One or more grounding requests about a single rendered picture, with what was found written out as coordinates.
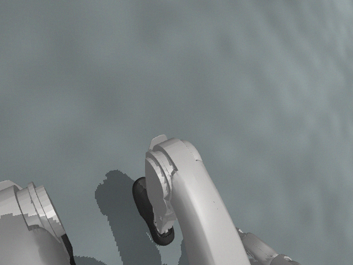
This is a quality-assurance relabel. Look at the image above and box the right robot foot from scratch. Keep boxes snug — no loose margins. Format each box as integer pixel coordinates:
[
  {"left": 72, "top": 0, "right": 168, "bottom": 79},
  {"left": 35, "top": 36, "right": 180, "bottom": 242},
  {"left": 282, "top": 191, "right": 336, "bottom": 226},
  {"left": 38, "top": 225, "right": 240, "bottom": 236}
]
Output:
[{"left": 132, "top": 177, "right": 174, "bottom": 246}]

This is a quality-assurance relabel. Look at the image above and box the right robot arm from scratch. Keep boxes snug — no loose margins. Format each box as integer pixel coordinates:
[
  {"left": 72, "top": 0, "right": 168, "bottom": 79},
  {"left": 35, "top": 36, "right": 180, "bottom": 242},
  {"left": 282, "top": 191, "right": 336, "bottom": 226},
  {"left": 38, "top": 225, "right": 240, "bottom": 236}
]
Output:
[{"left": 270, "top": 254, "right": 301, "bottom": 265}]

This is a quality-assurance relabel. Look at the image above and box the left robot foot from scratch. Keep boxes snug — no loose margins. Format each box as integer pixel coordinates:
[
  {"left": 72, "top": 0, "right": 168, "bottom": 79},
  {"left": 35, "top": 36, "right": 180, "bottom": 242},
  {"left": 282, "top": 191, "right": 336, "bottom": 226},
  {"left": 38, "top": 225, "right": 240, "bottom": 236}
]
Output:
[{"left": 61, "top": 234, "right": 76, "bottom": 265}]

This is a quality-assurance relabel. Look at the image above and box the right robot hand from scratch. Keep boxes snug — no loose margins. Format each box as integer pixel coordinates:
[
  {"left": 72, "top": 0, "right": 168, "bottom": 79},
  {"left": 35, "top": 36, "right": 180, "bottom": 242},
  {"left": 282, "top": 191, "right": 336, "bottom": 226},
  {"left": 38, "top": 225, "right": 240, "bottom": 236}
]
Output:
[{"left": 236, "top": 227, "right": 279, "bottom": 265}]

